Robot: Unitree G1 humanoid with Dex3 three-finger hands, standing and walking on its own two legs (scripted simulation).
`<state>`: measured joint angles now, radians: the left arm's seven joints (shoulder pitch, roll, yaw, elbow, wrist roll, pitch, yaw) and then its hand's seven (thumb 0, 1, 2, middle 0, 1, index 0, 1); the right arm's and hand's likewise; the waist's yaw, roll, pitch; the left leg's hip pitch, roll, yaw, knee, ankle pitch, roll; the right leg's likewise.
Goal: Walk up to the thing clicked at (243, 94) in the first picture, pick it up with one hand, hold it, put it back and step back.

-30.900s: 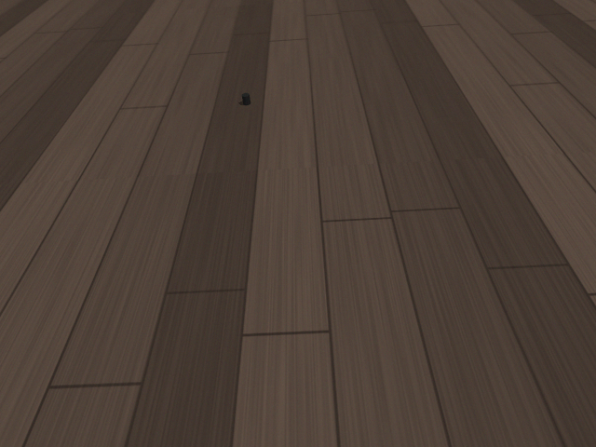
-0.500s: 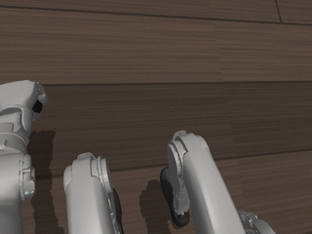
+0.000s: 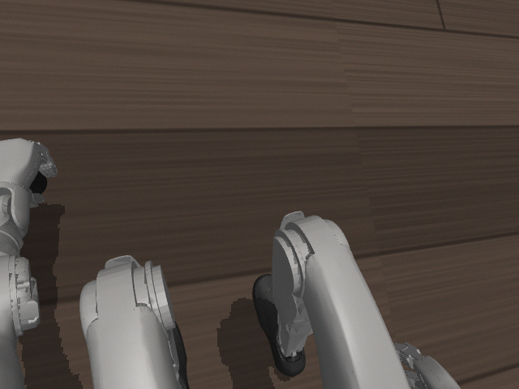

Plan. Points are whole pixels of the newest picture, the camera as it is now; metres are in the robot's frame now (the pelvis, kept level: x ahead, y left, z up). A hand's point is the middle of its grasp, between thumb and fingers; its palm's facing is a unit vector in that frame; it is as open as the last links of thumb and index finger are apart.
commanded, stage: rest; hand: left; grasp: from above
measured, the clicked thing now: (22, 179) +0.47 +0.30 -0.21
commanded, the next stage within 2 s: open in 1.70 s
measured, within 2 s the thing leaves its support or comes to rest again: rests again in 1.50 s
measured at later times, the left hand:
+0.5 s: hand (37, 185) +0.47 +0.29 -0.23, palm faces -0.45 -0.12 -0.88, open 6.1 cm
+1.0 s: hand (44, 186) +0.47 +0.29 -0.25, palm faces -0.44 -0.12 -0.89, open 6.1 cm
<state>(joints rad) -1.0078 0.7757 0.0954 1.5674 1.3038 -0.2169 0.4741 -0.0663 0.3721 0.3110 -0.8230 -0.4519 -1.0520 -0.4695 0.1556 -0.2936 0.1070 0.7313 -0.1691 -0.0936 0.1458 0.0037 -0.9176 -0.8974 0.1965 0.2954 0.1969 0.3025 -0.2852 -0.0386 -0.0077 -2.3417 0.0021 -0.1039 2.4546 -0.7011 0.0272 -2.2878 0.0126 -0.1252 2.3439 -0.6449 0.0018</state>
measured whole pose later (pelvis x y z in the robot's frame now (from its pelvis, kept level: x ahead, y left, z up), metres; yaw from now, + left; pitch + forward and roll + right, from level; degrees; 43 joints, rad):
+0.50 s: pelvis +0.00 +0.00 -0.02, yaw -3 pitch +31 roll -11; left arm -1.03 0.89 0.18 1.65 1.31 -0.23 0.54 -0.07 0.38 0.31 -0.82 -0.45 -1.06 -0.45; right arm 0.15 -0.32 0.17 0.70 -0.22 -0.15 0.20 0.00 -0.91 -0.89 0.20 0.30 0.20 0.30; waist -0.34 -0.07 0.08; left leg -2.37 0.01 -0.15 2.53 -0.73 0.03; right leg -2.30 0.02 -0.17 2.38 -0.65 0.01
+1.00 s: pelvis +0.00 +0.01 -0.02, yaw -5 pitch +29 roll -13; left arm -1.06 0.97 0.14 1.74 1.34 -0.24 0.61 -0.07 0.38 0.31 -0.82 -0.45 -1.06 -0.46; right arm 0.14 -0.33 0.25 0.68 -0.25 -0.21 0.24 0.00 -0.91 -0.90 0.20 0.30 0.20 0.30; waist -0.38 -0.12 0.11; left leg -2.36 0.01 -0.19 2.56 -0.73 0.03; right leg -2.28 0.04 -0.20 2.38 -0.64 0.02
